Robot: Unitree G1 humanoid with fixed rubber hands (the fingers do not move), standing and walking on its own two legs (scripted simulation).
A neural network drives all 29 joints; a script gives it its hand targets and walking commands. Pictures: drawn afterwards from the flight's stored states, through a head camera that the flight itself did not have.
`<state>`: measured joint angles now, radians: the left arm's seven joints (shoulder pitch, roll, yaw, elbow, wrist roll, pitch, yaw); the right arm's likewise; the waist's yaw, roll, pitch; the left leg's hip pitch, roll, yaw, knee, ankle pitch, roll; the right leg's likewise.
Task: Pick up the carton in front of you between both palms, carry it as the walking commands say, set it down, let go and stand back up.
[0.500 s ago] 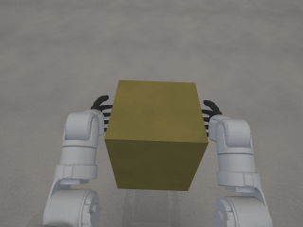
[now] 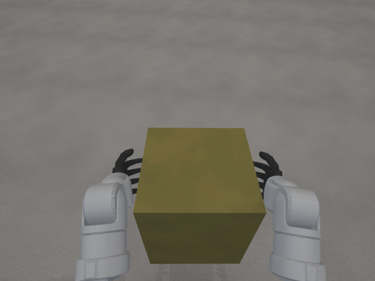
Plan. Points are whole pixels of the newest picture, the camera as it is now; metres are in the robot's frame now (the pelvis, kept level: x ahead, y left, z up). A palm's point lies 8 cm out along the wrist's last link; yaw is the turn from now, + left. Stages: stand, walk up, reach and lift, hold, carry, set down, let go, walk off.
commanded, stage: carry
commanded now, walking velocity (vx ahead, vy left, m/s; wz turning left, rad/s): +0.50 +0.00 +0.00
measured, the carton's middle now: (195, 198) +0.30 +0.00 +0.01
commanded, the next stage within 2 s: none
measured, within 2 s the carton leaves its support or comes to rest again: neither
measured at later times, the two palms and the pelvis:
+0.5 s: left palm (134, 106) +0.56 +0.18 +0.07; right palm (239, 113) +0.54 -0.12 +0.07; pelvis +0.30 +0.05 +0.00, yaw -3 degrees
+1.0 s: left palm (161, 50) +0.86 +0.13 +0.09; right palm (242, 54) +0.87 -0.17 +0.08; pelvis +0.60 -0.02 +0.01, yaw +0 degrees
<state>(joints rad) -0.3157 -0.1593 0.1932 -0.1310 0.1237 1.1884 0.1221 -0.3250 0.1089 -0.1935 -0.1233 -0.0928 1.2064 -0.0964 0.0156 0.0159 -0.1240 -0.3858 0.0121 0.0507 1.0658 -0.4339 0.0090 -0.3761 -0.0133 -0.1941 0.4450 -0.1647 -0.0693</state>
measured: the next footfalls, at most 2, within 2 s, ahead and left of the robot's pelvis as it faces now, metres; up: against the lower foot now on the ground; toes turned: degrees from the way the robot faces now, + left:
left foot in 0.34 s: +0.38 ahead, +0.14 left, +0.00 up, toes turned +10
right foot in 0.80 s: +0.65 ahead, -0.11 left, +0.00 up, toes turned -14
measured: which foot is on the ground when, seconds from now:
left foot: up 0.00-0.32, down 0.34-0.80, up 0.82-1.00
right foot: down 0.00-0.38, up 0.40-0.78, down 0.80-1.00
